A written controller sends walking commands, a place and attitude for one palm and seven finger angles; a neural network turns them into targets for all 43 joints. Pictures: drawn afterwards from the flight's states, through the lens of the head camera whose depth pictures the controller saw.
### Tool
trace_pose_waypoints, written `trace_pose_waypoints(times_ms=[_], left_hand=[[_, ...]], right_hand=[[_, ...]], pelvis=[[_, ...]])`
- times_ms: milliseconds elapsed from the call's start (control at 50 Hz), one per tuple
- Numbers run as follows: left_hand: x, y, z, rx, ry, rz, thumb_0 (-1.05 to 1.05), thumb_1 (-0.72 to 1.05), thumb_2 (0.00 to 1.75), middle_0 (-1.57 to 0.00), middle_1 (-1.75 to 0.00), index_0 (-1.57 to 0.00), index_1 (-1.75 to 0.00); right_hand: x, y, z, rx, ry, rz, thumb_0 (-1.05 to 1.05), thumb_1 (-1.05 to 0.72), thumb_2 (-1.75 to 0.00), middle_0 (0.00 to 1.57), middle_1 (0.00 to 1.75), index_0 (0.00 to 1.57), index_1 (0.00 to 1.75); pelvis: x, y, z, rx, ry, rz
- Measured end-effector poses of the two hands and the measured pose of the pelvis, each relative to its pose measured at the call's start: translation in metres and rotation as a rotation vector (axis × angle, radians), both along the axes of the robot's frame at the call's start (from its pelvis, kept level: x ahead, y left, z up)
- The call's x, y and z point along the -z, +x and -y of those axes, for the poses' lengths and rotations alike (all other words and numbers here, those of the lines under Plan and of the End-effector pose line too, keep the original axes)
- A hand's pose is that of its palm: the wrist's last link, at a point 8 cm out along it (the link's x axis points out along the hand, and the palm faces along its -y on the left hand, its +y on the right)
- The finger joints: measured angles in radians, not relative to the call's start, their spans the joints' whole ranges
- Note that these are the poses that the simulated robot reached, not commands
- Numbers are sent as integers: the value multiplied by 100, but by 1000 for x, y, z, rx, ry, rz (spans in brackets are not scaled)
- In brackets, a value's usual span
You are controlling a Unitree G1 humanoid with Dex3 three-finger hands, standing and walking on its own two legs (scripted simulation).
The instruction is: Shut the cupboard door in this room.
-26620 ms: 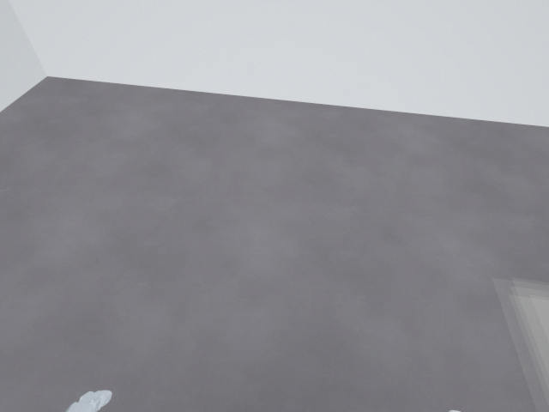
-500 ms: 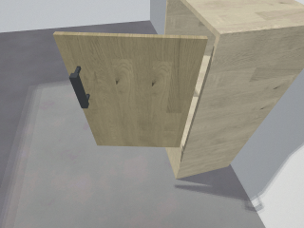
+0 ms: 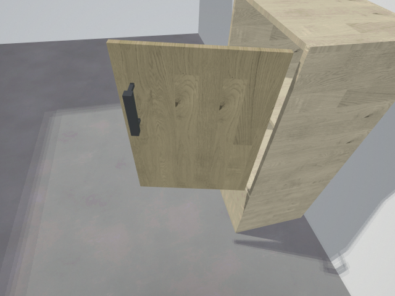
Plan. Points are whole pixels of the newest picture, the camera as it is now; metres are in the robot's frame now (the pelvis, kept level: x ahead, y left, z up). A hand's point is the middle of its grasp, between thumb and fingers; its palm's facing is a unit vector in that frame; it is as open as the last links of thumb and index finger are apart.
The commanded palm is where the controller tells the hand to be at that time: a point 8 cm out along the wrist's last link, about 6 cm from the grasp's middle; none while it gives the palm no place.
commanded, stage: look again from close up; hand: left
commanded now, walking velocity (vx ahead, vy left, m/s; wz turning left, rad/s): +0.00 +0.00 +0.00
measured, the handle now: (133, 109) +0.55 +0.22 +0.06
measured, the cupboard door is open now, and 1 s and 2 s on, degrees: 75 75 75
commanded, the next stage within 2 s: shuffle to correct the standing spot in 0.02 s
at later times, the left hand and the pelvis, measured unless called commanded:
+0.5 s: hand out of the picture +0.02 +0.14 -0.18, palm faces +0.05 -0.99 -0.14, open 7.4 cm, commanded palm none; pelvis +0.06 -0.02 -0.01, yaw +0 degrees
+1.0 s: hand (133, 281) +0.19 +0.17 -0.18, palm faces +0.05 -0.97 -0.22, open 7.4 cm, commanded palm none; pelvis +0.11 -0.02 -0.01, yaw +3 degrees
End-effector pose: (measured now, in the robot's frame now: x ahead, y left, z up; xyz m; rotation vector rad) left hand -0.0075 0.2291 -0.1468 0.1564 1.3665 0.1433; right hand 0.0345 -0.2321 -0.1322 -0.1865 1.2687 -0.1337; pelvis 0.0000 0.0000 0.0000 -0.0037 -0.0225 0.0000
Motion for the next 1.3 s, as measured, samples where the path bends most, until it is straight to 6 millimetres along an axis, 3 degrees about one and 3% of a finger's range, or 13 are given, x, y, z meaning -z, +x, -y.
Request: trace_pose_waypoints(times_ms=[160, 320, 440, 560, 640, 780, 880, 1040, 1100, 1200, 1300], left_hand=[[-1, -7, 5, -3, -15, -36, 0, 90, 90, -19, -29, -20, -30], [1, 2, 19, -10, -31, -54, 0, 90, 90, -19, -29, -20, -30], [4, 18, 32, -32, -42, -68, 0, 90, 90, -20, -29, -20, -30], [16, 36, 36, -59, -68, -99, 0, 90, 90, -20, -29, -20, -30], [16, 65, 34, -21, -66, -116, 0, 90, 90, -20, -29, -20, -30], [3, 164, 21, -8, 25, 93, 2, 94, 90, -20, -29, -20, -30], [-5, 192, 15, -12, 69, 171, 1, 93, 90, -20, -29, -20, -30], [8, 181, 12, -4, 6, 156, 0, 91, 90, -20, -29, -20, -30], [15, 170, 5, -28, -17, 140, 0, 91, 90, -20, -29, -20, -30], [4, 147, -4, -60, -20, 119, 0, 92, 90, -20, -29, -20, -30], [0, 113, -4, -68, -2, 72, 0, 92, 90, -20, -29, -20, -30]], right_hand=[[3, -19, -6, 18, 16, -66, 0, -91, -90, 20, 30, 20, 30], [9, -22, -3, 37, 35, -122, 0, -90, -90, 20, 30, 20, 30], [15, -4, 5, 44, 36, -139, 0, -90, -90, 20, 30, 20, 30], [14, 34, 6, 36, 9, -117, 0, -91, -90, 20, 30, 19, 30], [12, 51, 3, 56, -5, -71, 0, -91, -90, 20, 30, 19, 30], [19, 41, 4, 53, 44, -218, 0, -90, -90, 20, 30, 20, 30], [28, 58, 18, 63, 32, -247, 0, -90, -90, 20, 30, 20, 30], [14, 105, 13, 35, -13, -57, 0, -91, -90, 20, 30, 19, 30], [9, 107, 2, 25, -24, -10, 0, -91, -90, 20, 30, 19, 30], [-1, 103, -9, -13, -30, -20, 0, -93, -90, 20, 30, 19, 30], [2, 105, -11, -23, -10, 3, 0, -93, -90, 20, 30, 20, 30]], pelvis=[[-2, 6, -1, 1, 4, -8], [0, 26, 8, 1, 5, -12], [5, 50, 16, 5, -2, -24], [12, 80, 15, 2, -5, -35], [10, 98, 14, 17, -12, -23], [10, 121, 30, -23, 4, 1], [13, 125, 32, -54, 1, -7], [12, 104, 14, -36, 12, -7], [13, 97, 5, -25, 13, 6], [2, 91, -3, -37, -2, -12], [1, 83, -4, -27, 11, -27]])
